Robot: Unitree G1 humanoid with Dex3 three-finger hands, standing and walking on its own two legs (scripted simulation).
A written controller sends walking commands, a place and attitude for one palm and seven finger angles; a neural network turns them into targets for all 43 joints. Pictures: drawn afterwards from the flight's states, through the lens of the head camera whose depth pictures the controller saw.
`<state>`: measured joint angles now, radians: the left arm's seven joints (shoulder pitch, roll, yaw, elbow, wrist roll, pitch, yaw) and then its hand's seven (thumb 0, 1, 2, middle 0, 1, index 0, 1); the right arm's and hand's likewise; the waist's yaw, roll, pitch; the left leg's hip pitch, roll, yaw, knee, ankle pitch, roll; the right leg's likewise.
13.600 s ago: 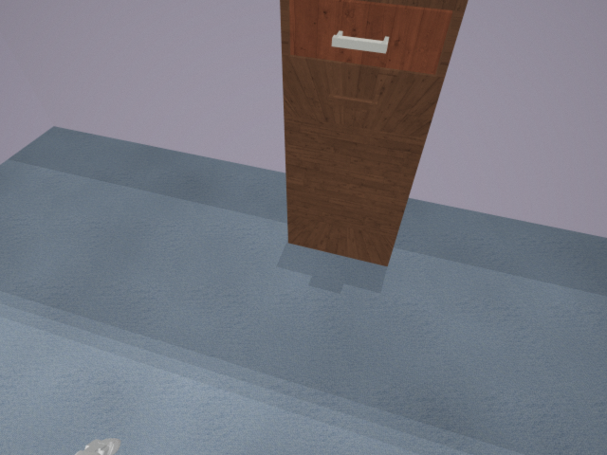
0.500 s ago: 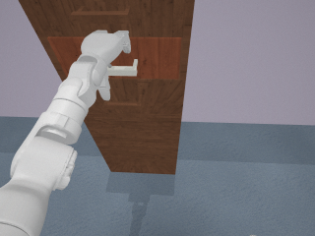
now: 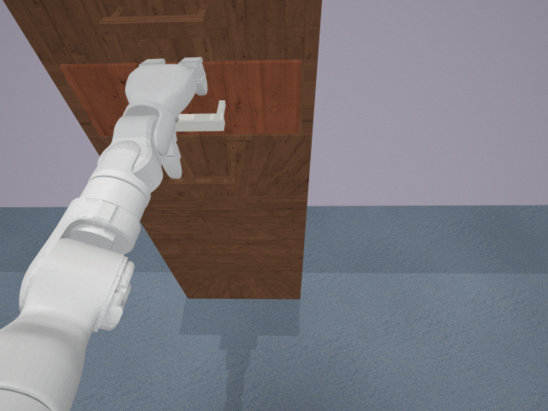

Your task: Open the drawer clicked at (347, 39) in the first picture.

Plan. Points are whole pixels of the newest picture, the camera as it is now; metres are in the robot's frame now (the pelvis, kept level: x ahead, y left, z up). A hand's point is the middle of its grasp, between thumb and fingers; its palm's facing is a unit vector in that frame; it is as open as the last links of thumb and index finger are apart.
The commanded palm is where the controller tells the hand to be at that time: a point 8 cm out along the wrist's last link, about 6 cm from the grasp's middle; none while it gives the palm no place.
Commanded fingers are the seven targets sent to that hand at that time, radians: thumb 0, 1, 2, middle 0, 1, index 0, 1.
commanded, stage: lower the fingers behind the handle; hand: left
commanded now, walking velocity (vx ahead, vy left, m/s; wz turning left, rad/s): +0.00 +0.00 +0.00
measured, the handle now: (186, 114) +0.57 +0.13 +0.13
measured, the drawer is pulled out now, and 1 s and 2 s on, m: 0.00 0.00 0.00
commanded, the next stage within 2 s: close the thumb around the handle in 1.36 s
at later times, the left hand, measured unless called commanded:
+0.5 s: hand (177, 134) +0.51 +0.14 +0.13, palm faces +0.03 -0.02 -1.00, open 13.8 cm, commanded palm +0.48 +0.14 +0.19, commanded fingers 0.00 -0.50 0.30 -0.30 -1.20 -0.30 -1.20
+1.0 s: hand (185, 149) +0.50 +0.13 +0.10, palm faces +0.00 -0.02 -1.00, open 13.9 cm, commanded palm +0.48 +0.14 +0.16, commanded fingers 0.00 -0.50 0.30 -0.30 -1.20 -0.30 -1.20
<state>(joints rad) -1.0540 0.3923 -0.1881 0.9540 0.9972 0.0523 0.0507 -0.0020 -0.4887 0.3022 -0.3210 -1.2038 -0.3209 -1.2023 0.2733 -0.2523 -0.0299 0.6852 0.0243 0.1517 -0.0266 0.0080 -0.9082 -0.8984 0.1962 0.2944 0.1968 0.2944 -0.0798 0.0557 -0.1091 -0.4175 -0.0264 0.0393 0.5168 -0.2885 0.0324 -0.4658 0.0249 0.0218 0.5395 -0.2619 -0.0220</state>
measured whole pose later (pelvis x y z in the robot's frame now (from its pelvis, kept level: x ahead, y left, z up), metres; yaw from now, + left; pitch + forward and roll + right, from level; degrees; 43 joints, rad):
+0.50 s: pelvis +0.01 +0.00 +0.00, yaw +0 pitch +13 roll +0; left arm -0.99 0.38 -0.19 0.95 1.02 0.08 0.10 0.00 -0.49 0.30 -0.32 -1.20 -0.32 -1.20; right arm 0.29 -0.25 -0.05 0.68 0.02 0.17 -0.01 0.01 -0.91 -0.90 0.20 0.29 0.20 0.29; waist -0.08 0.06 -0.13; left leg -0.45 -0.02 0.04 0.55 -0.32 0.03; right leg -0.50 0.03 0.02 0.57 -0.29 -0.03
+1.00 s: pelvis +0.01 -0.01 -0.01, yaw +0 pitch +13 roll +0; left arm -0.97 0.36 -0.19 0.99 1.03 0.06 0.15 0.00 -0.49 0.30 -0.29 -1.20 -0.31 -1.20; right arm 0.30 -0.25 -0.05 0.67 0.01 0.17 -0.02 0.01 -0.91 -0.90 0.20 0.29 0.20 0.29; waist -0.09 0.05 -0.12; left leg -0.49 -0.02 0.03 0.58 -0.32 0.03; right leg -0.53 0.03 0.01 0.60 -0.29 -0.03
